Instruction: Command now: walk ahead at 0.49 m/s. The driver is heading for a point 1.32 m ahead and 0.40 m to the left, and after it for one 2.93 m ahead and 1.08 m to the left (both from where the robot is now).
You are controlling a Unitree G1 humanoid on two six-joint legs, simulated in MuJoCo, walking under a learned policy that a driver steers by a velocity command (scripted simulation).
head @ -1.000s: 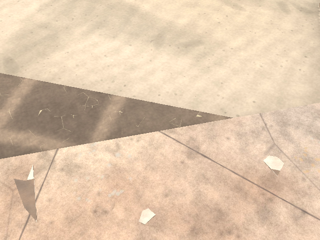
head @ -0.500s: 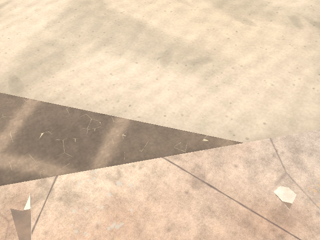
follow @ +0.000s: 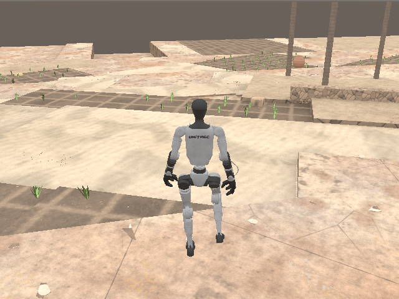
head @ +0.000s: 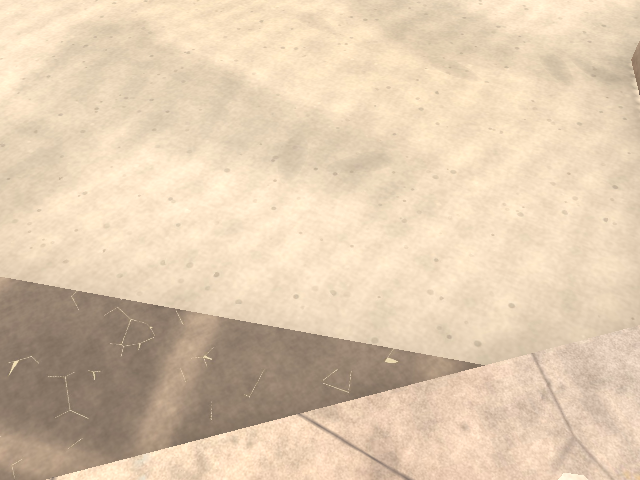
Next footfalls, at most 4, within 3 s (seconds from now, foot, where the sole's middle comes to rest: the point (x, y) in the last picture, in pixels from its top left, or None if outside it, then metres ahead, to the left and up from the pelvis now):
0.30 right None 0.34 -0.17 -0.78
0.86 left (276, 456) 0.57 0.10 -0.78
1.30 right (316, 360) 0.83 0.01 -0.83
1.80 left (159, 334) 0.92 0.41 -0.83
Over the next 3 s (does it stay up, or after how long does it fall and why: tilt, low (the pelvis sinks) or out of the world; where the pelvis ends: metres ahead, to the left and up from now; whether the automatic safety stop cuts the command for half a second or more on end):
stays up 1.44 0.53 -0.20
